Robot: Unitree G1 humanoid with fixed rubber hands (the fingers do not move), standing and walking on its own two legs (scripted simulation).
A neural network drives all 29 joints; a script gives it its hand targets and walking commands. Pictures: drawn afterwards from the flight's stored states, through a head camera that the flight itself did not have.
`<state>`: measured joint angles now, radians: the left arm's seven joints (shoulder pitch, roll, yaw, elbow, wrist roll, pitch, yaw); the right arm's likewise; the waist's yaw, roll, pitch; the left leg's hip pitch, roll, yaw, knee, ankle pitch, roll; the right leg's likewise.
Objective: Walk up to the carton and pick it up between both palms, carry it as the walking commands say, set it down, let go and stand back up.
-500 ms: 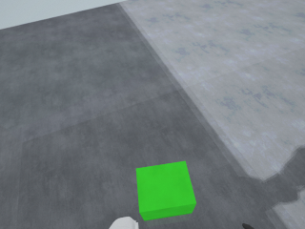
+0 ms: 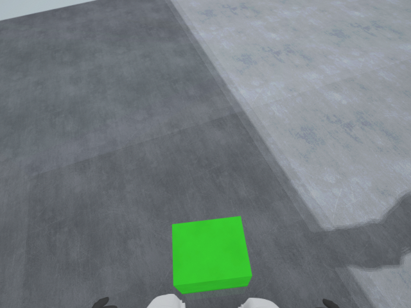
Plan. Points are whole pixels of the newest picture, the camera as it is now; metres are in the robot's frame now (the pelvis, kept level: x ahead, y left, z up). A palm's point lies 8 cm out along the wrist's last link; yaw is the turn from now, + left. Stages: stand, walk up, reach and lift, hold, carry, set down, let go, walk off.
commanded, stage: walk up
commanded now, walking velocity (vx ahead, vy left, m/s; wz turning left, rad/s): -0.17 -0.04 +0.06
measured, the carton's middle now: (210, 256) +0.36 +0.03 -0.64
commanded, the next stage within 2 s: stand in 1.92 s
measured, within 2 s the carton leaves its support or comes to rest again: neither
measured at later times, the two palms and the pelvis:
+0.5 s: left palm out of the picture +0.02 +0.27 -0.10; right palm out of the picture +0.02 -0.24 -0.12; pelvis -0.05 +0.01 +0.01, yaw +0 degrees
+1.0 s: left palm out of the picture +0.00 +0.28 -0.11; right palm out of the picture -0.01 -0.22 -0.12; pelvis -0.07 +0.02 +0.01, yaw +0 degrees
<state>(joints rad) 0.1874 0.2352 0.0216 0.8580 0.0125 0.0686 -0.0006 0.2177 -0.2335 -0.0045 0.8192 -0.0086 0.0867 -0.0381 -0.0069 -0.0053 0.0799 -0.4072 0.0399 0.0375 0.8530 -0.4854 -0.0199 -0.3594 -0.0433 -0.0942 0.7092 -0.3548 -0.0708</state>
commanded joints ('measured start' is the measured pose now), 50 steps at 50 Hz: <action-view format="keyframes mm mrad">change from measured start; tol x16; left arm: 1 77 181 46 -55 12 -50 24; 50 37 142 56 -49 17 -47 27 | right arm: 1 -35 -125 -90 -17 -27 -2 13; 26 183 -100 -30 41 -14 -61 34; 50 47 -98 -65 -20 -11 -31 32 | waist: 1 2 -52 -42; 24 -36 -119 -42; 29 -22 255 18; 39 32 173 -114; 43 36 -154 -154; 50 2 -95 -139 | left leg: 1 -170 -28 -99 340 -41 -35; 16 55 -46 -78 35 111 4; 24 231 -45 6 -417 211 17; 29 49 265 -354 -686 72 124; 34 243 266 -352 -517 730 160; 37 184 223 -304 -481 796 155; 43 21 -35 -47 -149 11 3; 50 -3 -17 -52 154 -60 -5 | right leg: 1 179 -351 348 -383 768 -18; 3 243 -282 278 -328 962 52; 12 189 -224 284 -525 25 58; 26 19 -96 120 -361 -107 34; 32 -43 35 73 39 -58 73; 36 25 43 61 -42 -83 76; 41 399 -196 202 -367 287 15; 43 310 -305 282 -446 265 -48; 48 234 -353 197 -309 861 -161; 50 187 -310 154 -318 644 -135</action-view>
